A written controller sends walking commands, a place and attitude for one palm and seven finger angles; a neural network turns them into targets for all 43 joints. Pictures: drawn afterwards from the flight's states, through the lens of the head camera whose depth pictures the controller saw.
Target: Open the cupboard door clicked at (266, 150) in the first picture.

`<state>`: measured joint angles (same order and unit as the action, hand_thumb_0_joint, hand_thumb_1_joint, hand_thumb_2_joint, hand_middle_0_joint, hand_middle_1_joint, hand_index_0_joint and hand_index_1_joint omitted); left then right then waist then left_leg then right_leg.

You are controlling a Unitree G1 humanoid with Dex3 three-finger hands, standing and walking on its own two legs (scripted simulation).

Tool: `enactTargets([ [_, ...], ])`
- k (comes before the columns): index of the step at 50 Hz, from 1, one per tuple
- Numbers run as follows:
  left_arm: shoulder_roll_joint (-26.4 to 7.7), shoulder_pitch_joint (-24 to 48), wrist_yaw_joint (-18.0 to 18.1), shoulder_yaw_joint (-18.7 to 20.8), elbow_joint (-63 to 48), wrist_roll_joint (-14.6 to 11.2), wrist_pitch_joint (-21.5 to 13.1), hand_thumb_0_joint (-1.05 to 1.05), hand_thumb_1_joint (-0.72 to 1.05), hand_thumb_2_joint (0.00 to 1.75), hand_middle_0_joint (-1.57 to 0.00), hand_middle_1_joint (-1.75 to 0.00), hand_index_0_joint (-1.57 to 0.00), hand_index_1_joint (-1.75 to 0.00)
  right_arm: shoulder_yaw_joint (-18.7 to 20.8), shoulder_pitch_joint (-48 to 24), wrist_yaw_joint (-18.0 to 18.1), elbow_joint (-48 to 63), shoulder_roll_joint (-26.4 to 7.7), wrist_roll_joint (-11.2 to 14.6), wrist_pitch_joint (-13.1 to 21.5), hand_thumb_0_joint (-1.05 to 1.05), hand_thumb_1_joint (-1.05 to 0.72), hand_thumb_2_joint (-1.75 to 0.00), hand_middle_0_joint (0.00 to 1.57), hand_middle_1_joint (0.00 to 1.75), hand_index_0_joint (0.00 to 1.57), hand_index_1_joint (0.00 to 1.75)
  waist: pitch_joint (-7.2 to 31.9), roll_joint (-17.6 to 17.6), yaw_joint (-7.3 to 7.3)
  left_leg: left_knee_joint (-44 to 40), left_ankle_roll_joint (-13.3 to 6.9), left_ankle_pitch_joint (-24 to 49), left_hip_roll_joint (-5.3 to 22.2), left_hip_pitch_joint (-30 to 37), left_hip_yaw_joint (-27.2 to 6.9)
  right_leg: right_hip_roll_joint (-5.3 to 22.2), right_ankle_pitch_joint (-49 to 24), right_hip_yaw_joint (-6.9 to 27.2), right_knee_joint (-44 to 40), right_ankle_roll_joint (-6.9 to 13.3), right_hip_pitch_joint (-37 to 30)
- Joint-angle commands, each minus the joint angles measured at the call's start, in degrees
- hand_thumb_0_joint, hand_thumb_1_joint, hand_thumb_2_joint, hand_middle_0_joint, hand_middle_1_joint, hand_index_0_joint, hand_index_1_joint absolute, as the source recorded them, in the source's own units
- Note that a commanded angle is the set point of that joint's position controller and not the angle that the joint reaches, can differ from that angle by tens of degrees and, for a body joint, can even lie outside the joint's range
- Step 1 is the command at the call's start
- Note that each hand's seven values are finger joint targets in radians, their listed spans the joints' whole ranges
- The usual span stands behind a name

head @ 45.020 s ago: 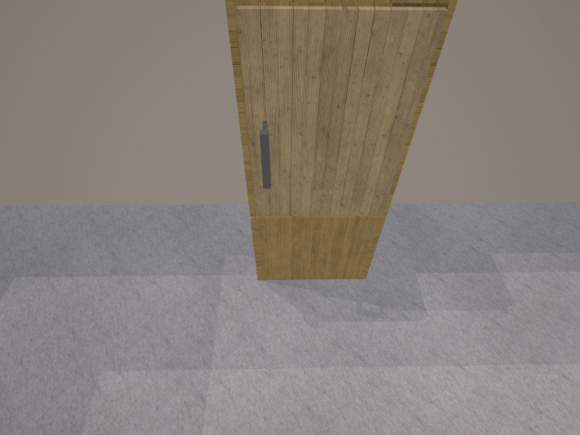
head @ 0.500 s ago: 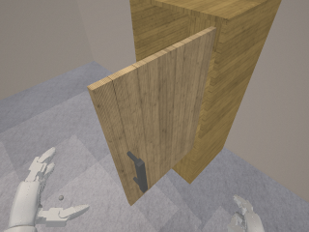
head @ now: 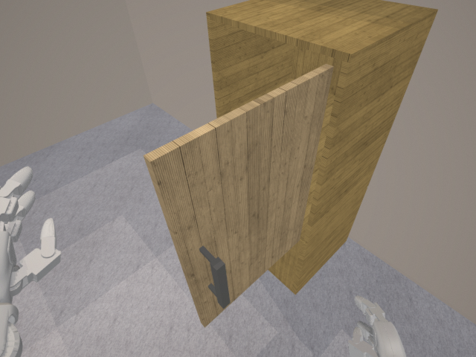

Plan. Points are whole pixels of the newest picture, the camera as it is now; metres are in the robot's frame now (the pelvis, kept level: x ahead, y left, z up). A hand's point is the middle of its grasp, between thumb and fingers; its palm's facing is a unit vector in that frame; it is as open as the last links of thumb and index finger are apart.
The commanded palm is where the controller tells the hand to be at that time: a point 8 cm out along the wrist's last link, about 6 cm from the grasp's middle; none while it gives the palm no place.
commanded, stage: draw the hand back to the body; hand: left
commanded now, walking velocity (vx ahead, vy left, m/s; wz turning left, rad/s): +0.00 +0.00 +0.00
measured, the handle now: (214, 278) +0.30 +0.10 -0.09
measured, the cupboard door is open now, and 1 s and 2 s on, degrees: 90 90 90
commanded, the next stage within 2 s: step back with the hand held close in 0.28 s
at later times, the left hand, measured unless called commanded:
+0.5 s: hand (52, 263) +0.17 +0.26 +0.16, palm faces +0.45 -0.79 -0.42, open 7.4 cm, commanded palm +0.12 +0.29 +0.17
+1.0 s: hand (17, 302) +0.13 +0.28 +0.15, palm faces +0.38 -0.78 -0.51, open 7.4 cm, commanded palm +0.07 +0.32 +0.17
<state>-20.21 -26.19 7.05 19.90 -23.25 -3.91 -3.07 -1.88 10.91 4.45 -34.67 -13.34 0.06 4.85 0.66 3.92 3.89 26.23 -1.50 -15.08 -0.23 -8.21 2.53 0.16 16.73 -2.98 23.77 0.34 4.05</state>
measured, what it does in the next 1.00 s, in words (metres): shifts its weight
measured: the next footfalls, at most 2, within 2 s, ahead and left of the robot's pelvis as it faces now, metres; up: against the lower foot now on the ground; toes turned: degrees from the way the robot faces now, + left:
right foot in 1.74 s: -0.28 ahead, -0.09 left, +0.00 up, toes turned -4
left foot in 1.94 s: -0.17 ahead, +0.08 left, +0.00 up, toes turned -3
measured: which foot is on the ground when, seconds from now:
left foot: down 0.00-1.00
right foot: down 0.00-1.00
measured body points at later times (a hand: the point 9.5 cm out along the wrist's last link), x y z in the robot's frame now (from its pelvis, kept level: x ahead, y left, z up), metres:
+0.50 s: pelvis -0.02 -0.01 +0.00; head -0.04 -0.03 +0.45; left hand +0.14 +0.30 +0.19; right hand +0.17 -0.24 -0.08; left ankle -0.01 +0.10 -0.74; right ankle -0.04 -0.11 -0.74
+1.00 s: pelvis -0.08 +0.02 -0.01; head -0.05 +0.02 +0.44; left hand +0.10 +0.32 +0.18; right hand +0.10 -0.22 -0.09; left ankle -0.01 +0.10 -0.74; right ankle -0.04 -0.11 -0.74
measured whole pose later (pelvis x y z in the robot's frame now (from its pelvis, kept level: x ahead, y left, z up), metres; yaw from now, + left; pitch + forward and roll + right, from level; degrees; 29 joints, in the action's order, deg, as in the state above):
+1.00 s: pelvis -0.08 +0.02 -0.01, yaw -1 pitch +0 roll -1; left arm -24.1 -32.1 8.2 23.9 -28.9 -2.1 -10.1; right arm -0.1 10.4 5.6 -31.6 -12.7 0.3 1.3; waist -3.0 1.0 0.2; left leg 29.6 -3.4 -9.6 -0.2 -20.3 3.5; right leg 0.5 11.2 -2.3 27.9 -0.9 16.7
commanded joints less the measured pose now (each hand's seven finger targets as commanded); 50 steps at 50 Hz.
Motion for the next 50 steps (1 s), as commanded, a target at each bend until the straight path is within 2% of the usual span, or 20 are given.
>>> enactTargets([
  [1,-8.9,2.6,0.1,4.7,-10.2,-0.1,-3.3,0.0,0.9,0.9,-0.2,-0.3,-0.2,-0.3,2.8,-7.2,0.0,9.2,-6.2,0.2,2.5,0.0,-0.9,-0.9,0.2,0.3,0.2,0.3,3.2,-1.6,-0.06,-4.2,0.2,16.7,1.8,4.1,-1.7,0.0,-16.4,0.8,-3.7,0.3,1.7],
  [5,-11.1,4.2,0.4,6.3,-12.5,-0.1,-3.8,0.0,0.9,0.9,-0.2,-0.3,-0.2,-0.3,2.8,-7.8,0.5,8.9,-5.8,0.1,2.9,0.0,-0.9,-0.9,0.2,0.3,0.2,0.3,4.2,-1.2,0.07,-4.1,0.0,15.5,1.4,4.7,-1.4,0.1,-16.8,1.3,-4.4,0.3,1.1],
  [9,-11.5,4.8,0.7,6.7,-12.3,0.1,-4.0,0.0,0.9,0.9,-0.2,-0.3,-0.2,-0.3,2.6,-8.0,0.8,8.1,-5.6,0.0,3.6,0.0,-0.9,-0.9,0.2,0.3,0.2,0.3,2.6,0.6,0.06,-4.3,0.1,14.3,1.1,4.6,-1.3,0.1,-15.5,1.4,-5.5,0.5,1.5],
  [13,-10.1,4.5,0.6,5.6,-11.5,0.0,-4.3,0.0,0.9,0.9,-0.2,-0.3,-0.2,-0.3,2.8,-8.0,0.7,7.6,-5.5,0.1,4.1,0.0,-0.9,-0.9,0.2,0.3,0.2,0.3,1.5,0.5,-0.14,-4.9,0.1,13.2,1.2,5.1,-1.3,0.0,-14.1,1.4,-5.9,0.3,2.5],
  [15,-9.7,4.3,0.4,5.3,-9.4,-0.3,-4.2,0.0,0.9,0.9,-0.2,-0.3,-0.2,-0.3,2.8,-8.3,0.8,7.5,-5.5,0.1,4.1,0.0,-0.9,-0.9,0.2,0.3,0.2,0.3,-0.6,-2.2,-0.25,-5.2,0.0,11.0,1.2,4.4,-1.2,0.0,-11.9,1.5,-7.1,0.1,3.4],
  [17,-10.0,4.6,0.3,5.6,-10.0,-0.2,-4.6,0.0,0.9,0.9,-0.2,-0.3,-0.2,-0.3,3.0,-8.3,0.8,7.3,-5.7,0.1,4.3,0.0,-0.9,-0.9,0.2,0.3,0.2,0.3,0.7,-1.3,-0.07,-5.3,-0.1,10.8,1.2,5.1,-1.1,0.0,-11.5,1.7,-7.1,0.1,3.1],
  [19,-10.0,5.1,0.3,5.4,-9.9,-0.1,-4.8,0.0,0.9,0.9,-0.2,-0.3,-0.2,-0.3,3.0,-8.4,0.8,7.1,-5.6,0.0,4.4,0.0,-0.9,-0.9,0.2,0.3,0.2,0.3,0.0,-0.2,-0.04,-5.6,0.0,9.6,1.1,4.9,-1.1,0.0,-10.0,1.9,-7.9,0.3,3.2],
  [20,-11.8,9.8,0.5,6.3,-13.7,-0.1,-5.4,0.0,0.9,0.9,-0.2,-0.3,-0.2,-0.3,2.9,-9.0,0.9,7.3,-5.7,0.0,4.8,0.0,-0.9,-0.9,0.2,0.3,0.2,0.3,0.9,0.4,-0.23,-5.7,0.0,9.2,1.0,5.2,-1.3,0.1,-9.7,2.1,-7.9,0.2,3.2],
  [21,-17.7,12.4,0.9,12.8,-14.7,0.5,-7.5,0.0,0.9,0.9,-0.2,-0.3,-0.2,-0.3,2.7,-8.1,1.0,9.1,-6.6,0.3,3.4,0.0,-0.9,-0.9,0.2,0.3,0.2,0.3,-3.5,-2.0,-2.64,-3.2,-0.9,6.2,2.0,0.9,-2.4,2.8,-10.7,6.7,-10.8,0.0,9.6],
  [22,-13.9,5.7,0.4,10.2,-9.3,0.5,-7.6,0.0,0.9,0.9,-0.2,-0.3,-0.2,-0.3,2.9,-7.8,1.1,7.8,-5.9,-0.1,2.3,0.0,-0.9,-0.9,0.2,0.3,0.2,0.3,-2.2,-5.0,-2.78,-1.8,-0.9,6.9,1.9,1.1,-2.8,4.0,-11.8,6.4,-10.8,0.0,9.4],
  [23,-12.4,2.8,0.1,9.0,-8.5,0.6,-7.7,0.0,0.9,0.9,-0.2,-0.3,-0.2,-0.3,3.2,-7.8,0.9,8.2,-6.1,-0.2,1.6,0.0,-0.9,-0.9,0.2,0.3,0.2,0.3,-1.5,-5.6,-2.85,-1.2,-0.7,7.9,1.9,0.9,-2.5,4.4,-12.9,6.6,-10.4,0.0,9.7],
  [25,-11.5,0.8,-0.1,8.2,-9.8,0.6,-8.4,0.0,0.9,0.9,-0.2,-0.3,-0.2,-0.3,3.6,-7.7,0.9,8.7,-6.4,-0.3,0.5,0.0,-0.9,-0.9,0.2,0.3,0.2,0.3,1.6,-1.7,-3.09,-1.5,-0.4,12.5,2.5,0.9,-2.3,4.6,-18.1,5.0,-7.4,-0.1,7.8],
  [27,-11.5,-2.1,0.1,8.3,-10.7,0.5,-8.6,0.0,0.9,0.9,-0.2,-0.3,-0.2,-0.3,3.9,-7.3,1.0,9.4,-6.7,-0.2,-0.3,0.0,-0.9,-0.9,0.2,0.3,0.2,0.3,4.7,0.0,-3.08,-2.5,-0.3,16.1,3.2,1.6,-2.5,3.9,-20.0,4.3,-5.1,-0.3,6.5],
  [29,-12.2,-3.4,0.3,9.0,-11.6,0.4,-8.6,0.0,0.9,0.9,-0.2,-0.3,-0.2,-0.3,4.0,-7.6,1.2,10.0,-6.7,-0.1,-1.1,0.0,-0.9,-0.9,0.2,0.3,0.2,0.3,6.6,-0.5,-2.97,-2.6,-0.3,19.4,3.6,1.4,-2.8,3.5,-21.7,3.5,-3.7,-0.6,5.3],
  [32,-13.7,-4.0,0.8,10.2,-12.7,0.2,-8.4,0.0,0.9,0.9,-0.2,-0.3,-0.2,-0.3,4.4,-7.5,1.4,10.9,-6.6,0.3,-2.1,0.0,-0.9,-0.9,0.2,0.3,0.2,0.3,7.3,-2.8,-3.11,-2.5,-0.3,19.1,4.2,0.3,-2.8,3.2,-21.7,3.8,-2.5,-0.8,5.6],
  [34,-14.7,-4.0,1.2,11.1,-13.7,0.2,-8.5,0.0,0.9,0.9,-0.2,-0.3,-0.2,-0.3,4.5,-7.8,1.7,11.2,-6.7,0.3,-2.4,0.0,-0.9,-0.9,0.2,0.3,0.2,0.3,7.3,-2.0,-3.1,-2.8,-0.3,18.2,4.2,-1.6,-3.2,3.2,-20.9,4.0,-1.9,-0.7,5.2],
  [38,-14.5,-5.0,1.8,11.0,-15.0,0.3,-8.9,0.0,0.9,0.9,-0.2,-0.3,-0.2,-0.3,4.6,-7.2,1.8,11.8,-6.7,0.6,-2.4,0.0,-0.9,-0.9,0.2,0.3,0.2,0.3,6.6,-1.5,-3.19,-3.5,-0.6,13.5,4.8,-4.9,-3.9,2.7,-17.6,4.5,-0.7,-0.8,5.4],
  [41,-14.1,-5.1,2.1,10.9,-15.5,0.6,-9.4,0.0,0.9,0.9,-0.2,-0.3,-0.2,-0.3,4.6,-7.1,1.7,11.9,-7.0,0.5,-1.9,0.0,-0.9,-0.9,0.2,0.3,0.2,0.3,5.1,0.0,-3.33,-5.2,-1.0,5.3,5.4,-8.9,-5.1,2.2,-11.9,4.8,-0.2,-0.6,5.6],
  [43,-14.1,-5.2,2.4,11.1,-15.9,0.9,-9.8,0.0,0.9,0.9,-0.2,-0.3,-0.2,-0.3,4.6,-6.7,1.7,12.0,-7.2,0.5,-1.5,0.0,-0.9,-0.9,0.2,0.3,0.2,0.3,4.5,-0.2,-3.41,-6.5,-1.5,0.3,5.9,-12.6,-6.1,1.7,-10.2,5.0,0.9,-0.7,4.2],
  [50,-13.3,-4.6,2.8,12.3,-17.6,2.1,-11.3,0.0,0.9,0.9,-0.2,-0.3,-0.2,-0.3,4.7,-6.3,1.6,12.4,-7.5,0.2,0.5,0.0,-0.9,-0.9,0.2,0.3,0.2,0.3,3.5,4.3,-3.24,-12.4,-3.7,-16.9,9.4,-27.5,-10.9,-0.9,-7.4,3.9,10.1,-1.3,-4.0],
])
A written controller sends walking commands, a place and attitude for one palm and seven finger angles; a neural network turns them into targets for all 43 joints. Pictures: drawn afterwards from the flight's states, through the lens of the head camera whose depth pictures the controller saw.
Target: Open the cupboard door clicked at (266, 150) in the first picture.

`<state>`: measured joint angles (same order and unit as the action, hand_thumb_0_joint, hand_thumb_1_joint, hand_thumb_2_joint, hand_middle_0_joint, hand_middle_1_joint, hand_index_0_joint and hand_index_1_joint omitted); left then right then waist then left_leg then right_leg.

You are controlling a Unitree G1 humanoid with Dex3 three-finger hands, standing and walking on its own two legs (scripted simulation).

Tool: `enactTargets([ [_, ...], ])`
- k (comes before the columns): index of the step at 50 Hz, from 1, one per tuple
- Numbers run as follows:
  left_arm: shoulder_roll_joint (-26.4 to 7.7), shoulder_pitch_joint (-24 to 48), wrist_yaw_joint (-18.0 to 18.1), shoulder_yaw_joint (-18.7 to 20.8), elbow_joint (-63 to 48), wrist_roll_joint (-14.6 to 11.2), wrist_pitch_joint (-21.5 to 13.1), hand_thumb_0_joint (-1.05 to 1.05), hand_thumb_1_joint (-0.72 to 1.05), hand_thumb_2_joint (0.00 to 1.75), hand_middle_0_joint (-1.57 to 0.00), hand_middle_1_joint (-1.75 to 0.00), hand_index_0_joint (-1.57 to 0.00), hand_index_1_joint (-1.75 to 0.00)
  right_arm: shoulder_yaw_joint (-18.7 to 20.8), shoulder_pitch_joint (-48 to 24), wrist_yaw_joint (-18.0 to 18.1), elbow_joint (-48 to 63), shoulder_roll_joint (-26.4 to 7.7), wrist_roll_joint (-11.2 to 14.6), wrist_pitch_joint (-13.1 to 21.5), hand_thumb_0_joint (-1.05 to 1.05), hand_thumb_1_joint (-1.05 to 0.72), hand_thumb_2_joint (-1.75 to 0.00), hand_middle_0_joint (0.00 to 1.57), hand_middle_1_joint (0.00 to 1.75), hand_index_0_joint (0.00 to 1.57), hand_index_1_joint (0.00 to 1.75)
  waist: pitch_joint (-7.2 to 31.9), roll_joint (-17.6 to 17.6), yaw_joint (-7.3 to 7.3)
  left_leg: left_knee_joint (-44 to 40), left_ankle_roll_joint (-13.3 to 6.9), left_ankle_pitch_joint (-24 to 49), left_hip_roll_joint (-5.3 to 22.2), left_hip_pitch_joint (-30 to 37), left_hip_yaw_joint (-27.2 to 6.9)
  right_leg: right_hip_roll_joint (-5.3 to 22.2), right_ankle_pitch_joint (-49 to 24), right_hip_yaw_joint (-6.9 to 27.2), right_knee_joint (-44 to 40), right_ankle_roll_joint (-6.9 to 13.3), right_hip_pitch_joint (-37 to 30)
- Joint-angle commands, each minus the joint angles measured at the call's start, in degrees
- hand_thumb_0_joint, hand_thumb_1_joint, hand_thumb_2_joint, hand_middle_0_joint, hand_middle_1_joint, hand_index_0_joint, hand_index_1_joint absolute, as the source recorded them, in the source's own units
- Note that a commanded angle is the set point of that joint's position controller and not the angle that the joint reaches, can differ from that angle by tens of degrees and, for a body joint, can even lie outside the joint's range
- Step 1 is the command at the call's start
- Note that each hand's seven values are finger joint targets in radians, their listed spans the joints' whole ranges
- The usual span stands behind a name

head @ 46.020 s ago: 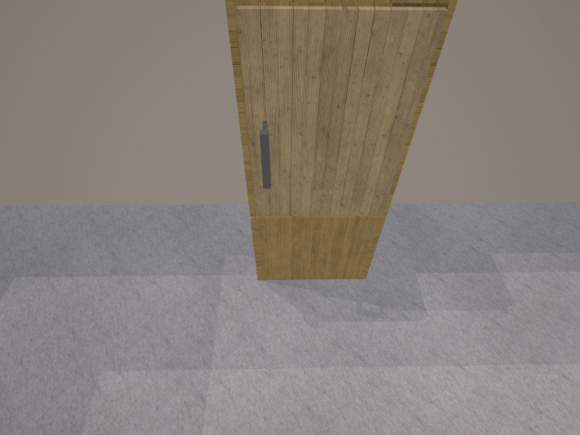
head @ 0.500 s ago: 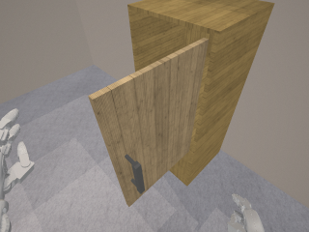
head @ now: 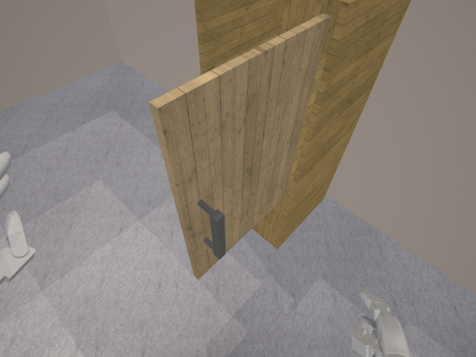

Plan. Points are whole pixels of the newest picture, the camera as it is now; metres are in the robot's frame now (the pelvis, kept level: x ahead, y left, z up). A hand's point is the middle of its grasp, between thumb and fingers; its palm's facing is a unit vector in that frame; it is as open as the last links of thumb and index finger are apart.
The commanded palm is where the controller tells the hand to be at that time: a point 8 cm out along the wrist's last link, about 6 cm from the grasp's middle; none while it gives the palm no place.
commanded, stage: step back with the hand held close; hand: left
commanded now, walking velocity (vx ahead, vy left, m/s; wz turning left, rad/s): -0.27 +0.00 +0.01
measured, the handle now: (212, 230) +0.37 +0.08 -0.08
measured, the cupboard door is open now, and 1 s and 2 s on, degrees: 90 90 90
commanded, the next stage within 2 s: stop stepping back and stand still in 0.70 s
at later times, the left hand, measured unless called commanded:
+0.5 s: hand out of the picture +0.16 +0.28 +0.17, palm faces +0.44 -0.75 -0.49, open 7.4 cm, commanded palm +0.08 +0.30 +0.18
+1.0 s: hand out of the picture +0.06 +0.21 +0.17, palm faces +0.38 -0.79 -0.48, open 7.4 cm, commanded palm +0.01 +0.25 +0.18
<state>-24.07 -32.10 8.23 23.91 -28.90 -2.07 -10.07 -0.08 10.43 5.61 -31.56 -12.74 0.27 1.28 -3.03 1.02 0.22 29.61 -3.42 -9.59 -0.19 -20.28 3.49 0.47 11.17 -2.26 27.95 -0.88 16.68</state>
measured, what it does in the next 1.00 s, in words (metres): walks backwards: right foot, then left foot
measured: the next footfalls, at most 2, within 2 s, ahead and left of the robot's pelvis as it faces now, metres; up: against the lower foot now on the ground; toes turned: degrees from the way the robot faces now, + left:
right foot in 0.74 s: -0.20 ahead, -0.12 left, +0.00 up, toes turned -3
left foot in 0.94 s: -0.09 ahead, +0.06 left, +0.00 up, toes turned -2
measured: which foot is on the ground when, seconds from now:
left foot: down 0.00-0.78, up 0.80-0.92, down 0.94-1.00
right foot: down 0.00-0.36, up 0.38-0.72, down 0.74-1.00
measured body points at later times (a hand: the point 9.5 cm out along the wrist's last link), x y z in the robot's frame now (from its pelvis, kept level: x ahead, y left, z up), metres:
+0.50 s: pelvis -0.05 +0.00 +0.00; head -0.01 +0.03 +0.45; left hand +0.13 +0.31 +0.20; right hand +0.12 -0.23 -0.08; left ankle +0.05 +0.08 -0.73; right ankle -0.11 -0.13 -0.67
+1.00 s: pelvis -0.15 -0.05 +0.00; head -0.16 -0.04 +0.45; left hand +0.03 +0.25 +0.19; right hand +0.00 -0.31 -0.08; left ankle -0.09 +0.05 -0.74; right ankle -0.24 -0.12 -0.73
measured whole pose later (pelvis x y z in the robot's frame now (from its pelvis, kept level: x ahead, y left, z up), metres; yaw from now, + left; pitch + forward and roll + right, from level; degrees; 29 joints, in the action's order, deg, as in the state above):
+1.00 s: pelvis -0.15 -0.05 +0.00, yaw -3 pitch +1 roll +0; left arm -26.0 -33.2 8.5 24.0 -27.4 -3.7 -8.9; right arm 0.2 12.6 5.1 -35.8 -14.6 1.3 1.8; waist 3.4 -0.6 0.0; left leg 29.3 -2.3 -10.6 -1.4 -20.4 2.8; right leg -3.4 23.5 -1.1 29.6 0.9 6.6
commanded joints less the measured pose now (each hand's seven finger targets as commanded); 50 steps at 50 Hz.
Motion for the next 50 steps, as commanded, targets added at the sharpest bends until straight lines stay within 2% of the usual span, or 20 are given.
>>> enactTargets([
  [1,-9.3,1.6,1.5,8.4,-11.9,0.4,-4.5,0.0,0.9,0.9,-0.2,-0.3,-0.2,-0.3,2.9,-5.7,0.3,9.2,-8.2,0.0,4.3,0.0,-0.9,-0.9,0.2,0.3,0.2,0.3,7.1,7.1,0.42,-16.0,-2.0,-24.6,9.8,-17.2,-12.5,-1.6,-1.1,3.2,7.0,-0.1,-17.2],
  [7,-9.1,2.5,1.3,8.8,-13.1,0.9,-5.2,0.0,0.9,0.9,-0.2,-0.3,-0.2,-0.3,3.3,-4.6,-0.2,8.4,-7.9,-0.3,5.8,0.0,-0.9,-0.9,0.2,0.3,0.2,0.3,7.0,4.6,0.13,-12.2,-1.5,-28.0,8.5,-18.6,-11.2,-1.3,4.6,5.8,5.6,0.9,-14.3],
  [11,-9.6,4.7,2.1,6.8,-13.1,0.2,-5.3,0.0,0.9,0.9,-0.2,-0.3,-0.2,-0.3,3.2,-2.8,-0.7,5.8,-6.7,-0.7,5.5,0.0,-0.9,-0.9,0.2,0.3,0.2,0.3,5.8,-6.7,-0.94,9.7,3.2,-14.6,0.2,1.0,-4.0,9.5,16.5,16.8,-12.1,6.2,10.7],
  [13,-10.0,5.4,2.9,6.4,-12.2,0.2,-4.9,0.0,0.9,0.9,-0.2,-0.3,-0.2,-0.3,3.0,-2.6,-0.9,4.4,-5.9,-0.7,4.7,0.0,-0.9,-0.9,0.2,0.3,0.2,0.3,7.4,-9.5,-1.37,15.1,3.7,-10.2,-0.9,5.8,-2.8,12.7,10.2,15.0,-13.0,7.2,13.6],
  [16,-11.6,6.0,3.0,7.4,-13.8,-0.2,-4.7,0.0,0.9,0.9,-0.2,-0.3,-0.2,-0.3,2.8,-4.2,-0.4,4.9,-6.8,-0.3,4.0,0.0,-0.9,-0.9,0.2,0.3,0.2,0.3,4.8,-2.7,-1.28,-0.1,2.5,-10.2,1.7,4.3,-6.9,6.1,7.5,7.7,-6.7,3.2,11.7],
  [17,-12.3,5.5,2.9,8.4,-14.8,-0.1,-5.4,0.0,0.9,0.9,-0.2,-0.3,-0.2,-0.3,2.8,-5.3,-0.1,5.7,-7.5,-0.2,4.3,0.0,-0.9,-0.9,0.2,0.3,0.2,0.3,4.5,4.7,-0.76,-8.1,0.9,-12.7,5.9,-1.5,-12.2,1.5,8.2,5.3,-1.5,1.1,6.7],
  [19,-12.5,4.3,2.2,10.9,-16.4,1.2,-6.8,0.0,0.9,0.9,-0.2,-0.3,-0.2,-0.3,3.1,-7.1,0.1,6.5,-8.1,-1.2,5.6,0.0,-0.9,-0.9,0.2,0.3,0.2,0.3,7.9,20.4,0.34,-27.5,-4.9,-36.2,18.8,-22.7,-29.3,-7.2,10.2,2.6,26.7,-0.4,-14.2],
  [20,-12.5,4.1,2.1,11.8,-16.1,1.1,-6.5,0.0,0.9,0.9,-0.2,-0.3,-0.2,-0.3,3.5,-5.5,-0.2,6.2,-6.6,-1.9,6.2,0.0,-0.9,-0.9,0.2,0.3,0.2,0.3,8.3,16.0,-0.08,-27.3,-6.2,-32.4,20.2,-20.8,-30.2,-6.8,12.4,4.8,35.1,0.1,-10.4],
  [22,-11.1,2.3,2.2,10.5,-16.5,0.5,-6.6,0.0,0.9,0.9,-0.2,-0.3,-0.2,-0.3,4.1,-5.4,-1.5,5.0,-6.2,-1.8,7.7,0.0,-0.9,-0.9,0.2,0.3,0.2,0.3,11.0,7.1,0.71,-18.5,-6.2,-15.5,17.3,-5.5,-22.9,-4.9,15.2,5.7,34.1,0.8,0.1],
  [29,-9.7,1.1,1.9,6.1,-16.1,-1.5,-4.5,0.0,0.9,0.9,-0.2,-0.3,-0.2,-0.3,3.2,-3.4,-2.1,1.1,-6.6,-2.5,8.8,0.0,-0.9,-0.9,0.2,0.3,0.2,0.3,16.1,12.5,0.01,-17.0,-2.3,12.2,13.4,15.9,-14.5,-5.3,19.2,1.4,9.4,1.1,1.7],
  [34,-14.5,-0.1,0.3,10.0,-17.4,-3.0,-4.7,0.0,0.9,0.9,-0.2,-0.3,-0.2,-0.3,3.0,-4.6,-2.9,2.2,-6.4,-2.6,6.8,0.0,-0.9,-0.9,0.2,0.3,0.2,0.3,22.6,11.5,1.03,-11.2,0.0,30.6,12.3,22.0,-9.9,-4.6,8.4,0.8,-4.6,1.8,-4.2],
  [37,-17.0,-0.6,-0.3,13.2,-17.9,-4.0,-5.6,0.0,0.9,0.9,-0.2,-0.3,-0.2,-0.3,2.7,-7.5,-3.3,4.6,-6.4,-1.4,4.8,0.0,-0.9,-0.9,0.2,0.3,0.2,0.3,20.2,2.5,0.85,-3.6,2.4,13.3,7.0,14.8,-3.9,2.1,-6.9,5.8,-11.2,3.1,-4.3],
  [39,-17.8,-0.4,0.4,13.9,-17.3,-3.9,-6.3,0.0,0.9,0.9,-0.2,-0.3,-0.2,-0.3,2.1,-9.0,-2.9,5.9,-5.5,1.0,3.9,0.0,-0.9,-0.9,0.2,0.3,0.2,0.3,15.8,-13.8,2.06,12.8,4.6,-10.4,-1.4,2.5,-0.2,13.0,-36.5,12.3,-12.3,0.5,-3.7],
  [40,-18.6,-3.9,0.6,15.1,-13.4,-2.9,-5.7,0.0,0.9,0.9,-0.2,-0.3,-0.2,-0.3,2.0,-9.3,-2.4,6.5,-5.9,1.1,4.0,0.0,-0.9,-0.9,0.2,0.3,0.2,0.3,13.1,-15.5,1.77,19.8,4.2,-15.8,-2.5,-5.9,-2.2,14.5,-52.5,10.6,-7.5,-0.9,-6.4],
  [41,-16.4,-7.8,0.6,14.4,-10.2,-2.3,-3.8,0.0,0.9,0.9,-0.2,-0.3,-0.2,-0.3,1.5,-8.3,-2.1,6.4,-4.3,0.7,3.3,0.0,-0.9,-0.9,0.2,0.3,0.2,0.3,14.0,-11.6,0.91,19.0,3.8,-14.1,-1.5,-9.2,-2.4,13.9,-56.3,7.6,-3.2,0.3,-11.0],
  [43,-12.6,-6.3,0.7,10.5,-9.6,-2.0,-2.0,0.0,0.9,0.9,-0.2,-0.3,-0.2,-0.3,0.4,-7.6,-1.4,6.0,-4.2,0.5,2.3,0.0,-0.9,-0.9,0.2,0.3,0.2,0.3,12.3,-4.4,-0.41,12.1,3.3,-6.1,-1.4,-3.6,0.1,9.9,-49.4,6.0,-1.9,2.6,-9.7],
  [45,-12.0,-0.7,1.4,8.3,-8.4,-2.5,-1.3,0.0,0.9,0.9,-0.2,-0.3,-0.2,-0.3,0.8,-6.2,-0.4,4.8,-6.2,0.7,2.7,0.0,-0.9,-0.9,0.2,0.3,0.2,0.3,9.7,-2.4,-1.69,2.0,2.1,4.5,-0.9,7.7,0.7,7.5,-43.9,4.6,-1.2,-0.3,-4.3],
  [47,-11.7,3.4,1.9,6.2,-7.8,-2.2,-1.3,0.0,0.9,0.9,-0.2,-0.3,-0.2,-0.3,2.0,-3.3,0.0,4.7,-8.3,1.4,3.4,0.0,-0.9,-0.9,0.2,0.3,0.2,0.3,11.5,-1.7,-1.62,-2.1,-0.3,22.5,4.4,15.8,-3.7,3.6,-31.6,4.2,1.1,-4.5,-2.3],
  [49,-11.7,3.9,1.9,5.9,-4.4,-1.1,-1.3,0.0,0.9,0.9,-0.2,-0.3,-0.2,-0.3,2.8,-2.8,0.1,5.0,-8.9,1.5,4.4,0.0,-0.9,-0.9,0.2,0.3,0.2,0.3,9.2,-1.2,-0.42,-0.5,-1.6,24.7,7.0,16.5,-7.1,2.0,-18.8,5.4,-1.7,-5.3,0.9],
  [50,-11.2,3.8,1.9,4.9,-6.1,-0.5,-1.3,0.0,0.9,0.9,-0.2,-0.3,-0.2,-0.3,2.0,-3.5,0.0,5.5,-8.1,1.1,4.1,0.0,-0.9,-0.9,0.2,0.3,0.2,0.3,9.0,3.2,-0.68,-0.8,-1.8,21.8,6.8,13.1,-8.7,2.4,-14.3,5.1,-3.0,-3.8,-0.2],
])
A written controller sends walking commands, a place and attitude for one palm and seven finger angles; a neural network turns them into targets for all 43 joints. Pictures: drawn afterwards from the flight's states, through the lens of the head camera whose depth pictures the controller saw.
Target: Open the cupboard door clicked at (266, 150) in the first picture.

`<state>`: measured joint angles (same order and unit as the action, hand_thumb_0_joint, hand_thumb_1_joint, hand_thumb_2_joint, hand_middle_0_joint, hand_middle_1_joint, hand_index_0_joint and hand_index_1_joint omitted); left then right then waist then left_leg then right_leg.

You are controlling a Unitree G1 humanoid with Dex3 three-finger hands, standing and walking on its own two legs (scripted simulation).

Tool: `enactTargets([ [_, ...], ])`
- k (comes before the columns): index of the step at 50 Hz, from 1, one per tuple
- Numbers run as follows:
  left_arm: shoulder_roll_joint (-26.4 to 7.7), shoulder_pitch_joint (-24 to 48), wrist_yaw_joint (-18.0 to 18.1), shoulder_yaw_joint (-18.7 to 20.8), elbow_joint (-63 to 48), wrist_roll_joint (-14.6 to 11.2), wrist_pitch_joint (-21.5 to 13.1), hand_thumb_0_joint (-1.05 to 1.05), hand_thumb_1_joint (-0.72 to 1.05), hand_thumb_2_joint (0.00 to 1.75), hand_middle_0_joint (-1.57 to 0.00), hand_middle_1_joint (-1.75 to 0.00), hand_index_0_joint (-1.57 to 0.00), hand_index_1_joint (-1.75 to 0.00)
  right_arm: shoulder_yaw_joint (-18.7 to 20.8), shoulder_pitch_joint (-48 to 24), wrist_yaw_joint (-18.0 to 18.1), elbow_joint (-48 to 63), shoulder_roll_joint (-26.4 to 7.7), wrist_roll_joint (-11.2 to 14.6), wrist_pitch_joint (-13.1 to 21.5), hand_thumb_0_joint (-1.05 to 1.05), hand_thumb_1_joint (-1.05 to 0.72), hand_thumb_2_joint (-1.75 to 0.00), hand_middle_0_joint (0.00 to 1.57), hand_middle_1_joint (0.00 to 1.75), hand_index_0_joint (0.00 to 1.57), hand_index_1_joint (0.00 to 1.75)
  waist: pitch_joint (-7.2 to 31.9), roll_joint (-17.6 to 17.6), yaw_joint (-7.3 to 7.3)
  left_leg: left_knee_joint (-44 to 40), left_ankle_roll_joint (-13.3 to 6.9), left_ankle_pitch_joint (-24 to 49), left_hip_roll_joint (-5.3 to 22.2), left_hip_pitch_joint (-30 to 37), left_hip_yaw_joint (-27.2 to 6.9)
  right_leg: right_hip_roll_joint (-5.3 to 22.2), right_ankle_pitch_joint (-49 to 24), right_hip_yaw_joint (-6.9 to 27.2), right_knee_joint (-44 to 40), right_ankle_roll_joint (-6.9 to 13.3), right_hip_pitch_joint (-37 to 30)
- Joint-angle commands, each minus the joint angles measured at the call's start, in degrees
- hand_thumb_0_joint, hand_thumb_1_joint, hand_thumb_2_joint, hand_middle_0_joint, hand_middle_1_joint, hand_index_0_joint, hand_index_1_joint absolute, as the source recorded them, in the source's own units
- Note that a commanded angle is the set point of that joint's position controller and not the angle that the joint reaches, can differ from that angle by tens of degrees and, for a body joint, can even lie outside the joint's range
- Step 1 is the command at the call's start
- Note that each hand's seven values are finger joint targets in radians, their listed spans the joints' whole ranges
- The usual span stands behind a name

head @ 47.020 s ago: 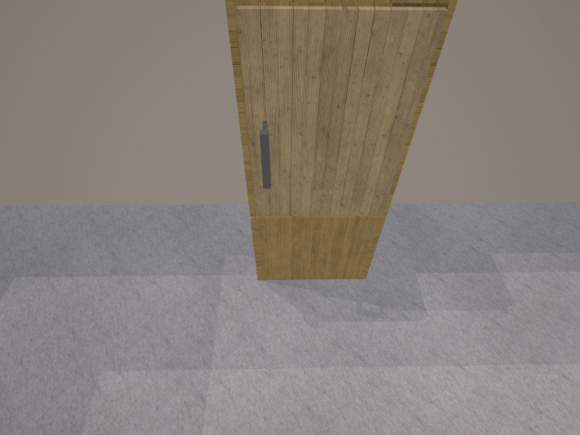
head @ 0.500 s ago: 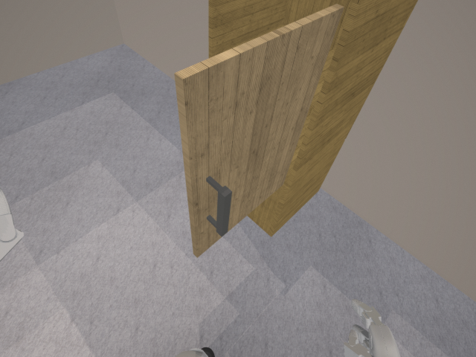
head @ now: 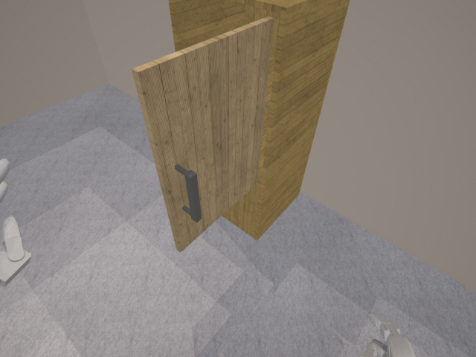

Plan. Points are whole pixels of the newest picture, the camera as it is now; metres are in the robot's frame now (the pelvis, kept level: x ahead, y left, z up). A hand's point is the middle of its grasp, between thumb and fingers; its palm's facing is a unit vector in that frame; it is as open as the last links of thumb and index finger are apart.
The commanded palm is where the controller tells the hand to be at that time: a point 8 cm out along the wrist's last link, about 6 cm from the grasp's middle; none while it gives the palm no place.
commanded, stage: stop stepping back and stand still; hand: left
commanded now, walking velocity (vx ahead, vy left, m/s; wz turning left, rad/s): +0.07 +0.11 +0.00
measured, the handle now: (188, 194) +0.51 +0.16 -0.08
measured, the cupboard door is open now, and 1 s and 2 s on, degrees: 90 90 90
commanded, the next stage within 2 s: let the arm hang, fingers relaxed in 0.62 s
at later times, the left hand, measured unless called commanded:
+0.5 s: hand out of the picture +0.14 +0.29 +0.17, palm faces +0.40 -0.78 -0.48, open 7.4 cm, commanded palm +0.07 +0.33 +0.18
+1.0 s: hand out of the picture +0.00 +0.20 -0.16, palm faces +0.00 -0.99 -0.17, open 7.4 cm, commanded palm none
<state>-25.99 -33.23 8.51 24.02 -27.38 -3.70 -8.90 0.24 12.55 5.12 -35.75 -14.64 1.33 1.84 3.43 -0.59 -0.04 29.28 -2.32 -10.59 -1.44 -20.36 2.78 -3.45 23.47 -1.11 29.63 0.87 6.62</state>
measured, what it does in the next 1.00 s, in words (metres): shifts its weight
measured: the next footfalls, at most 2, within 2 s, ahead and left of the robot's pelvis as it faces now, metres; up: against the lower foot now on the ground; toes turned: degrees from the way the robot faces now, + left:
none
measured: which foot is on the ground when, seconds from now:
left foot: down 0.00-1.00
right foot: down 0.00-1.00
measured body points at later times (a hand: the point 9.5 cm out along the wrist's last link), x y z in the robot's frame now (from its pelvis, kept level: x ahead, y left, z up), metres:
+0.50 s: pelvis -0.06 +0.02 +0.01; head -0.06 +0.02 +0.46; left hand +0.11 +0.32 +0.19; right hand +0.09 -0.19 -0.08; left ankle +0.01 +0.11 -0.73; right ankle -0.09 -0.07 -0.73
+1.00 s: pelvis -0.07 +0.02 +0.00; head -0.06 +0.03 +0.45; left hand +0.00 +0.25 -0.15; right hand +0.03 -0.25 -0.12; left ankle +0.01 +0.11 -0.73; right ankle -0.09 -0.07 -0.73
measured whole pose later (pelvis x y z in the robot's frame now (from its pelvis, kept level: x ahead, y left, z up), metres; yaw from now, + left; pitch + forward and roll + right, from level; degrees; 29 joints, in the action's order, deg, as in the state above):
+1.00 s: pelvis -0.07 +0.02 +0.00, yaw +3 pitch -1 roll -1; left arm -11.2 -13.9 -0.3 -0.6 49.7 1.4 3.4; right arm -0.1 9.8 0.7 -53.7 -15.8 -2.0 -0.4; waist -2.3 -1.1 -1.8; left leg 29.7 -2.3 -8.9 -2.2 -19.4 -0.7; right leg -2.2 19.3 -3.9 29.9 2.7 9.4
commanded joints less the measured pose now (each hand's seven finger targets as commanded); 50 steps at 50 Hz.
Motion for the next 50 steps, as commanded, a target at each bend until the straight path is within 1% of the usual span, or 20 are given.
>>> enactTargets([
  [1,-9.3,5.7,1.4,4.6,-9.9,1.3,-3.1,0.0,0.9,0.9,-0.2,-0.3,-0.2,-0.3,1.7,-5.7,0.3,9.9,-6.1,-0.3,3.5,0.0,-0.9,-0.9,0.2,0.3,0.2,0.3,1.5,6.1,-0.64,-1.4,-2.3,16.5,7.6,9.6,-9.1,6.4,-20.5,4.1,-6.1,-4.2,8.2],
  [3,-10.2,4.1,1.5,6.0,-12.0,1.2,-4.3,0.0,0.9,0.9,-0.2,-0.3,-0.2,-0.3,1.9,-5.8,-0.1,10.1,-5.4,-0.5,3.8,0.0,-0.9,-0.9,0.2,0.3,0.2,0.3,-0.7,0.9,-0.86,0.8,-0.4,1.2,4.5,5.1,-6.9,10.0,-11.1,8.9,-12.8,-1.9,8.4],
  [5,-11.0,3.8,1.7,7.1,-13.8,1.0,-5.4,0.0,0.9,0.9,-0.2,-0.3,-0.2,-0.3,2.6,-5.4,-0.3,9.5,-4.9,-0.5,4.2,0.0,-0.9,-0.9,0.2,0.3,0.2,0.3,-4.4,-4.1,-0.4,11.8,1.7,-4.7,1.5,1.5,-4.2,17.5,-0.8,16.6,-18.9,2.7,12.6],
  [7,-10.2,4.7,1.7,6.9,-12.7,1.4,-6.1,0.0,0.9,0.9,-0.2,-0.3,-0.2,-0.3,2.4,-4.9,-0.4,8.4,-4.7,-0.9,5.1,0.0,-0.9,-0.9,0.2,0.3,0.2,0.3,-6.8,-1.0,-0.37,16.2,1.9,-7.2,3.1,-1.8,-5.4,19.1,-1.6,16.9,-18.1,6.7,13.2],
  [8,-10.0,6.1,1.8,6.9,-11.7,1.6,-6.4,0.0,0.9,0.9,-0.2,-0.3,-0.2,-0.3,2.0,-4.4,-0.3,8.0,-4.3,-1.2,5.6,0.0,-0.9,-0.9,0.2,0.3,0.2,0.3,-7.6,0.9,-0.81,12.1,1.6,-6.9,4.1,-2.1,-5.3,18.3,-3.3,14.8,-16.5,6.9,11.7],
  [11,-9.0,8.3,1.9,6.3,-8.6,1.7,-7.2,0.0,0.9,0.9,-0.2,-0.3,-0.2,-0.3,2.0,-3.4,0.3,7.2,-4.6,-1.4,7.1,0.0,-0.9,-0.9,0.2,0.3,0.2,0.3,-6.8,4.8,-0.99,-2.0,0.6,-1.3,4.0,7.3,-4.6,11.9,-4.3,9.4,-11.8,3.3,11.5],
  [14,-8.7,6.7,1.3,6.4,-8.5,1.5,-7.5,0.0,0.9,0.9,-0.2,-0.3,-0.2,-0.3,1.5,-3.3,0.7,7.2,-4.9,-1.8,8.2,0.0,-0.9,-0.9,0.2,0.3,0.2,0.3,-3.6,11.9,-0.53,-9.3,-1.9,1.2,8.9,9.2,-13.9,4.7,-7.1,3.0,-4.2,-0.3,9.5],
  [16,-8.0,7.4,1.1,5.6,-8.8,1.5,-7.5,0.0,0.9,0.9,-0.2,-0.3,-0.2,-0.3,1.4,-3.5,0.5,7.1,-4.6,-1.9,9.1,0.0,-0.9,-0.9,0.2,0.3,0.2,0.3,-2.0,8.7,-0.33,-15.5,-3.3,-6.2,12.9,5.2,-21.1,2.6,-4.1,1.5,0.0,-1.2,5.0],
  [19,-7.7,3.9,0.8,6.0,-9.3,1.4,-6.8,0.0,0.9,0.9,-0.2,-0.3,-0.2,-0.3,1.4,-4.4,0.3,7.5,-4.4,-2.1,9.7,0.0,-0.9,-0.9,0.2,0.3,0.2,0.3,-0.9,8.5,0.24,-19.2,-1.9,-15.3,11.2,0.9,-17.7,2.7,-3.7,0.7,-2.5,-0.6,0.1],
  [25,-7.1,-0.3,0.9,6.2,-10.3,0.7,-5.4,0.0,0.9,0.9,-0.2,-0.3,-0.2,-0.3,1.4,-4.6,-0.2,7.9,-3.7,-2.0,8.4,0.0,-0.9,-0.9,0.2,0.3,0.2,0.3,1.1,1.9,-0.52,-9.8,1.9,-5.6,5.3,5.3,-8.4,5.8,-4.4,4.0,-12.5,1.3,2.9],
  [28,-6.7,3.2,1.0,5.1,-9.7,0.8,-5.3,0.0,0.9,0.9,-0.2,-0.3,-0.2,-0.3,1.3,-4.9,0.1,7.3,-3.8,-2.0,8.0,0.0,-0.9,-0.9,0.2,0.3,0.2,0.3,-0.3,3.4,-0.84,-7.6,1.7,-3.1,5.4,9.7,-7.8,6.3,-4.4,5.1,-13.8,1.1,8.4],
  [35,-6.3,8.4,1.1,3.5,-8.0,1.7,-5.0,0.0,0.9,0.9,-0.2,-0.3,-0.2,-0.3,1.0,-5.8,0.9,7.2,-3.8,-1.8,8.4,0.0,-0.9,-0.9,0.2,0.3,0.2,0.3,-1.4,5.0,-0.31,-11.3,1.1,-3.6,6.1,9.9,-9.1,4.9,-7.2,3.6,-13.4,-0.2,6.6],
  [36,4.0,9.0,-7.2,-17.3,36.9,6.4,3.8,0.0,0.9,0.9,-0.2,-0.3,-0.2,-0.3,4.2,-7.1,-4.7,-7.6,-14.3,-1.7,9.3,0.0,-0.9,-0.9,0.2,0.3,0.2,0.3,-4.8,4.1,-1.67,0.4,-0.6,13.2,7.6,2.6,-11.5,8.2,-17.9,0.9,-3.5,1.5,10.6],
  [37,4.2,8.5,-8.2,-16.4,38.7,5.5,7.7,0.0,0.9,0.9,-0.2,-0.3,-0.2,-0.3,4.1,-2.5,-4.8,-7.6,-10.7,-1.0,5.3,0.0,-0.9,-0.9,0.2,0.3,0.2,0.3,0.3,2.2,-0.75,1.3,-0.1,17.4,7.1,7.9,-9.1,8.5,-16.9,3.6,-4.2,1.7,9.8],
  [38,5.4,10.2,-8.4,-17.2,40.0,5.4,8.2,0.0,0.9,0.9,-0.2,-0.3,-0.2,-0.3,3.7,-1.9,-4.6,-7.4,-10.1,-1.6,4.2,0.0,-0.9,-0.9,0.2,0.3,0.2,0.3,1.7,0.2,-0.44,1.9,-1.0,14.8,7.7,7.5,-10.5,8.1,-12.1,3.5,-3.4,2.3,10.8],
  [39,4.8,12.6,-8.4,-17.6,42.5,5.8,8.2,0.0,0.9,0.9,-0.2,-0.3,-0.2,-0.3,3.4,-1.8,-4.5,-7.2,-10.0,-1.9,3.3,0.0,-0.9,-0.9,0.2,0.3,0.2,0.3,1.1,-4.3,-0.42,1.5,-1.6,14.5,7.8,6.6,-11.8,7.4,-10.8,3.3,-2.8,2.7,10.3],
  [41,3.7,15.6,-8.4,-18.1,49.0,5.8,8.3,0.0,0.9,0.9,-0.2,-0.3,-0.2,-0.3,2.8,-3.4,-4.4,-7.7,-10.7,-2.5,2.1,0.0,-0.9,-0.9,0.2,0.3,0.2,0.3,-0.2,-8.2,-0.19,0.0,-2.5,10.3,7.6,3.5,-13.3,7.9,-9.9,4.0,-3.2,3.1,8.3],
  [43,2.4,18.8,-8.3,-18.8,56.3,5.6,8.4,0.0,0.9,0.9,-0.2,-0.3,-0.2,-0.3,2.5,-4.9,-4.5,-9.2,-11.1,-2.8,0.9,0.0,-0.9,-0.9,0.2,0.3,0.2,0.3,-2.6,-6.5,-0.12,-2.0,-2.2,8.0,6.7,2.0,-13.6,8.6,-9.4,5.0,-4.4,3.6,7.2],
  [48,3.2,19.3,-7.6,-21.2,73.0,4.8,9.1,0.0,0.9,0.9,-0.2,-0.3,-0.2,-0.3,0.8,-4.5,-4.2,-14.9,-7.8,-3.1,-1.4,0.0,-0.9,-0.9,0.2,0.3,0.2,0.3,-4.2,7.1,0.18,-7.4,-1.1,3.1,6.1,3.6,-13.3,8.6,-6.4,6.0,-7.6,3.6,4.1],
  [50,4.5,17.7,-7.5,-21.7,78.2,4.5,9.0,0.0,0.9,0.9,-0.2,-0.3,-0.2,-0.3,0.5,-3.1,-3.9,-17.0,-6.1,-2.8,-1.6,0.0,-0.9,-0.9,0.2,0.3,0.2,0.3,-2.7,7.0,0.29,-7.7,-0.9,3.2,6.0,4.9,-12.9,8.7,-7.5,5.9,-9.0,3.4,2.1],
])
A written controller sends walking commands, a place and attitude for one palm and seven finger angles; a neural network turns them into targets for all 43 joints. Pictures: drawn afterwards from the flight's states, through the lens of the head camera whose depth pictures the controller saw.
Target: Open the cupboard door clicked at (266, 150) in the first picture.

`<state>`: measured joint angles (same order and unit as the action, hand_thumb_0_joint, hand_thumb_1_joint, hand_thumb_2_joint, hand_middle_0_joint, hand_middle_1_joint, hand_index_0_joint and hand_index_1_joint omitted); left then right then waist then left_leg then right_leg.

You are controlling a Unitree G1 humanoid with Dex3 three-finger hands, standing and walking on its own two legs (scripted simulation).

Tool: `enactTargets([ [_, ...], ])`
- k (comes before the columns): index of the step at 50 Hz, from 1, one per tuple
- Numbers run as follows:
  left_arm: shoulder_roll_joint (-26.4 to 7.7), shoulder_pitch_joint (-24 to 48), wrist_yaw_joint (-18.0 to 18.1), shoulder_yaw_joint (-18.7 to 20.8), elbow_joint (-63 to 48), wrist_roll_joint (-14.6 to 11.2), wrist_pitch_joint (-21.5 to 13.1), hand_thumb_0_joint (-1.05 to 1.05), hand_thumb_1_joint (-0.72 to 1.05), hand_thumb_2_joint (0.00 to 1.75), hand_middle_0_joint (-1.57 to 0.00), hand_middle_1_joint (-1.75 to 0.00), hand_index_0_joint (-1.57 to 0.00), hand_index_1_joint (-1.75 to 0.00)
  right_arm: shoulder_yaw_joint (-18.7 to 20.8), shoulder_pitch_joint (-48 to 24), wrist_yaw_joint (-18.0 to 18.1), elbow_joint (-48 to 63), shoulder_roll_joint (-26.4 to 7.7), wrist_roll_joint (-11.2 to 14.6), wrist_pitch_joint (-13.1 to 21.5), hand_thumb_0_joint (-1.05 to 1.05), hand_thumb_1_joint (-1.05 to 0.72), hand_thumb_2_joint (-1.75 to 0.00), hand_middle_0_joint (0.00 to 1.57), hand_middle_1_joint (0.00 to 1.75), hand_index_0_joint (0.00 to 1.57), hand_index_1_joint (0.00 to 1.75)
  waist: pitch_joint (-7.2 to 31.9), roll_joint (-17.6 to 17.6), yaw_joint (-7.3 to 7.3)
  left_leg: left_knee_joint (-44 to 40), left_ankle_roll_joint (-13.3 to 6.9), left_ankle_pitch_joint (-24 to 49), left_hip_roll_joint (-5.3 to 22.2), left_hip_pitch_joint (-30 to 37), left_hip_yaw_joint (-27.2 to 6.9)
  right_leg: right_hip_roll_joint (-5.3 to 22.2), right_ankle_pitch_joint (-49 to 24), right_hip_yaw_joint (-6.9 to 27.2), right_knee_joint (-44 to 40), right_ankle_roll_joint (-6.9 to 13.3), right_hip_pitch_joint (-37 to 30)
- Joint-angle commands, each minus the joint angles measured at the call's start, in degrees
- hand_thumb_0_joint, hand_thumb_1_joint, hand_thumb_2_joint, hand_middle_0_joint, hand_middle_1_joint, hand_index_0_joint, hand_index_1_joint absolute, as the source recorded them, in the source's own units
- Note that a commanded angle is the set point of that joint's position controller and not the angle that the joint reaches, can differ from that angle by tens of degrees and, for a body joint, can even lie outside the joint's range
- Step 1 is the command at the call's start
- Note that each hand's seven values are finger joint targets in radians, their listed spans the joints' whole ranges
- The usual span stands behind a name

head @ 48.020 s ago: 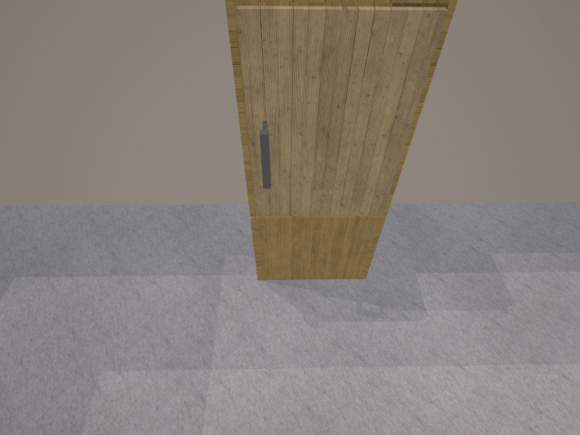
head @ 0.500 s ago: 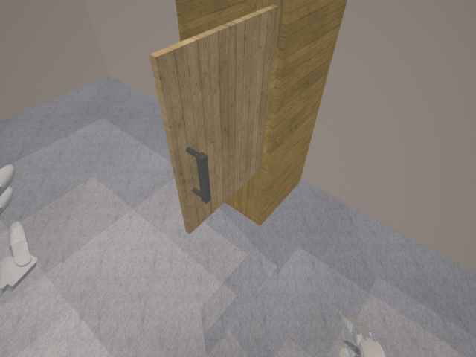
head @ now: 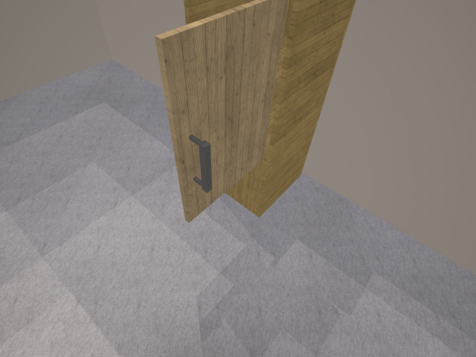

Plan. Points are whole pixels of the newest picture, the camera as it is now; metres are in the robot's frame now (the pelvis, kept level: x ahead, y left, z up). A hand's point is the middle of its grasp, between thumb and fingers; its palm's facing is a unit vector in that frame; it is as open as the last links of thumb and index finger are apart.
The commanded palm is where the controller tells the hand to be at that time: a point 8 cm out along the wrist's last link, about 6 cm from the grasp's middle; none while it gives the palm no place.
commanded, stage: let the arm hang, fingers relaxed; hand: left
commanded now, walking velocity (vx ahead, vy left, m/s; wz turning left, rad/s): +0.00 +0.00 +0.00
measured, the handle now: (200, 164) +0.58 +0.11 -0.08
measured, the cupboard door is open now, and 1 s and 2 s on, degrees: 90 90 90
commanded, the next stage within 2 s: look to check the result in 0.82 s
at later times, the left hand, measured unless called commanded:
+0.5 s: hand out of the picture -0.02 +0.16 -0.17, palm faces +0.04 -0.98 -0.22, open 7.4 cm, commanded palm none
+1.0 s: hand out of the picture +0.01 +0.13 -0.17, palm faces +0.06 -0.98 -0.19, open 7.4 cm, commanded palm none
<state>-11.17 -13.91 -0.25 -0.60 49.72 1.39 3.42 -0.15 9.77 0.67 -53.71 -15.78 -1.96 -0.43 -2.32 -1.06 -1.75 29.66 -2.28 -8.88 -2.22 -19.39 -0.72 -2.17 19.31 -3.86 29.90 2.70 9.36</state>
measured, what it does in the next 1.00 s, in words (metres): stands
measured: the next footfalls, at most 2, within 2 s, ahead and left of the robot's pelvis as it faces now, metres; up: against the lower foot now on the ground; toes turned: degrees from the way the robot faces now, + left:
none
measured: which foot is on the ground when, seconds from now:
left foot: down 0.00-1.00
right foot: down 0.00-1.00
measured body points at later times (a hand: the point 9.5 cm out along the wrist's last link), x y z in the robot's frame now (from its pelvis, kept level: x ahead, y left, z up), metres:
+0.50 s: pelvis +0.01 -0.01 +0.01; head +0.02 -0.02 +0.46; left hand -0.02 +0.22 -0.15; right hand +0.00 -0.22 -0.16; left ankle +0.08 +0.09 -0.73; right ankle -0.03 -0.09 -0.73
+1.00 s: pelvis +0.03 -0.03 +0.01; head +0.05 -0.04 +0.46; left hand +0.01 +0.18 -0.15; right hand +0.02 -0.24 -0.16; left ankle +0.08 +0.09 -0.73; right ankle -0.03 -0.09 -0.73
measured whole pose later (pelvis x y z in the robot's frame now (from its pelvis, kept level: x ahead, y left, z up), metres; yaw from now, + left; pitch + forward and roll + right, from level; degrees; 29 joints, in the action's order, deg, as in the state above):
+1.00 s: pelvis +0.03 -0.03 +0.01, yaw +0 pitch -2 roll +0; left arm -6.8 -18.1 2.5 0.5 64.9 0.1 0.0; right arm -0.2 15.7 2.9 -65.6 -7.4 -1.3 -0.8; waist -3.3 0.5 -0.3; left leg 25.8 -0.1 -9.9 -1.1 -14.0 -1.7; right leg -3.6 18.7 -4.1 22.8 4.6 2.5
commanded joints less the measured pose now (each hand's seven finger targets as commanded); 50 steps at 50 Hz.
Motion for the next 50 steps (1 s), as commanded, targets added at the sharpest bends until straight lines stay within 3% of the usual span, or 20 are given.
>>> enactTargets([
  [1,-9.3,-2.4,1.3,2.7,3.2,-0.8,-3.4,0.0,0.9,0.9,-0.2,-0.3,-0.2,-0.3,0.7,0.5,0.8,-0.4,-4.4,0.6,0.6,0.0,-0.9,-0.9,0.2,0.3,0.2,0.3,3.4,8.6,1.93,-8.0,-0.7,1.7,6.6,5.0,-9.1,7.6,-3.9,8.8,-9.9,1.7,-0.8],
  [3,-8.2,-3.9,1.5,2.8,6.8,-1.0,-3.5,0.0,0.9,0.9,-0.2,-0.3,-0.2,-0.3,0.7,1.9,1.2,-2.7,-3.0,0.6,0.3,0.0,-0.9,-0.9,0.2,0.3,0.2,0.3,3.4,11.9,1.94,-8.2,-0.7,0.8,6.8,5.8,-8.8,7.8,-4.0,8.5,-10.9,2.0,-1.0],
  [9,-6.1,-6.0,1.8,2.0,12.7,-1.2,-3.6,0.0,0.9,0.9,-0.2,-0.3,-0.2,-0.3,1.2,6.6,1.8,-6.9,-2.4,1.1,-0.2,0.0,-0.9,-0.9,0.2,0.3,0.2,0.3,-0.4,2.2,1.17,-7.0,-0.7,2.3,7.1,8.3,-7.6,7.7,-3.9,7.0,-13.7,2.0,1.8],
  [13,-4.4,-7.7,2.2,1.6,14.4,-1.2,-3.4,0.0,0.9,0.9,-0.2,-0.3,-0.2,-0.3,1.1,8.7,2.0,-8.7,-0.4,1.1,-0.5,0.0,-0.9,-0.9,0.2,0.3,0.2,0.3,-2.7,0.4,0.99,-7.7,-0.7,-0.5,7.0,7.2,-7.4,7.7,-1.0,6.9,-14.0,2.0,2.9],
  [20,-3.0,-9.3,2.6,1.6,15.2,-1.2,-3.5,0.0,0.9,0.9,-0.2,-0.3,-0.2,-0.3,1.1,9.8,1.9,-9.9,1.7,0.8,-0.5,0.0,-0.9,-0.9,0.2,0.3,0.2,0.3,-3.9,0.6,1.2,-8.8,-0.8,-2.1,6.8,6.4,-7.3,7.2,0.6,6.7,-12.8,1.9,3.9],
  [29,-1.7,-9.2,2.9,1.8,14.6,-1.1,-3.8,0.0,0.9,0.9,-0.2,-0.3,-0.2,-0.3,0.8,9.9,1.8,-10.7,3.5,0.8,0.0,0.0,-0.9,-0.9,0.2,0.3,0.2,0.3,-4.9,0.8,1.63,-8.0,-0.6,1.7,6.3,6.3,-6.2,7.7,-1.8,6.9,-13.0,1.5,3.6],
  [35,-1.7,-8.6,3.1,2.1,14.3,-1.3,-4.1,0.0,0.9,0.9,-0.2,-0.3,-0.2,-0.3,0.6,10.0,2.0,-10.8,3.9,0.8,0.4,0.0,-0.9,-0.9,0.2,0.3,0.2,0.3,-3.3,1.1,1.65,-6.6,-0.4,7.6,6.4,6.6,-5.3,8.2,-10.2,6.8,-12.5,0.7,0.2],
  [38,-1.7,-8.4,3.0,2.1,14.3,-1.4,-4.0,0.0,0.9,0.9,-0.2,-0.3,-0.2,-0.3,0.5,10.0,2.1,-10.8,3.9,0.8,0.3,0.0,-0.9,-0.9,0.2,0.3,0.2,0.3,-3.9,2.3,1.53,-6.6,-0.3,7.4,6.4,6.9,-5.3,8.2,-10.1,6.7,-12.6,0.9,0.3],
  [50,-1.5,-9.2,3.3,2.0,14.3,-1.4,-4.0,0.0,0.9,0.9,-0.2,-0.3,-0.2,-0.3,0.6,10.1,2.4,-10.7,3.5,1.0,0.1,0.0,-0.9,-0.9,0.2,0.3,0.2,0.3,-3.0,0.1,1.26,-5.2,-0.3,8.8,6.5,8.8,-4.4,8.2,-15.7,6.6,-12.8,-0.4,-0.7],
])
